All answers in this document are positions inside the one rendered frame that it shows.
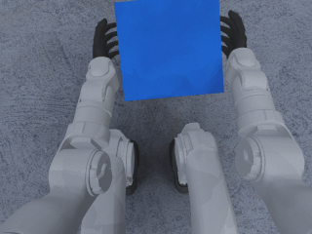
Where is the robot left upper arm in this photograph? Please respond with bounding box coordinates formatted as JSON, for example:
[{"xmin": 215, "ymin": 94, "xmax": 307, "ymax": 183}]
[{"xmin": 0, "ymin": 148, "xmax": 113, "ymax": 234}]

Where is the left robot forearm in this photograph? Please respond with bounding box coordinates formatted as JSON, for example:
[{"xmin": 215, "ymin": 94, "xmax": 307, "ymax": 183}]
[{"xmin": 48, "ymin": 57, "xmax": 120, "ymax": 185}]

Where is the robot right hand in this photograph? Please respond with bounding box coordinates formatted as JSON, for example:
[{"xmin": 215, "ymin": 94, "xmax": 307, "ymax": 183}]
[{"xmin": 219, "ymin": 10, "xmax": 247, "ymax": 59}]

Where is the right robot forearm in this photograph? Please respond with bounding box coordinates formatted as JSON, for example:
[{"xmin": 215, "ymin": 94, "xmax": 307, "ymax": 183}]
[{"xmin": 224, "ymin": 47, "xmax": 305, "ymax": 170}]

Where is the robot right shin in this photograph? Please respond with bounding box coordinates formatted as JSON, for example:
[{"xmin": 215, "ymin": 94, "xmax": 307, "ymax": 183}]
[{"xmin": 177, "ymin": 122, "xmax": 218, "ymax": 184}]

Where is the robot right upper arm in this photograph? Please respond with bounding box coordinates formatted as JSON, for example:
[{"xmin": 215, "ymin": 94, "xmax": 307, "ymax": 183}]
[{"xmin": 234, "ymin": 136, "xmax": 312, "ymax": 234}]

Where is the carton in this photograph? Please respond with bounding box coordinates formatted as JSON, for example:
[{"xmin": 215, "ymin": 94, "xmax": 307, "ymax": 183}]
[{"xmin": 114, "ymin": 0, "xmax": 224, "ymax": 101}]

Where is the robot left thigh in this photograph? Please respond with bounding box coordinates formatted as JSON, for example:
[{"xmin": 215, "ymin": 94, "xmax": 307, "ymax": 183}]
[{"xmin": 80, "ymin": 136, "xmax": 135, "ymax": 234}]

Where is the robot left hand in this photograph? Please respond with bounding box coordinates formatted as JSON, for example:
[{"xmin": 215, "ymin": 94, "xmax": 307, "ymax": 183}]
[{"xmin": 93, "ymin": 18, "xmax": 120, "ymax": 59}]

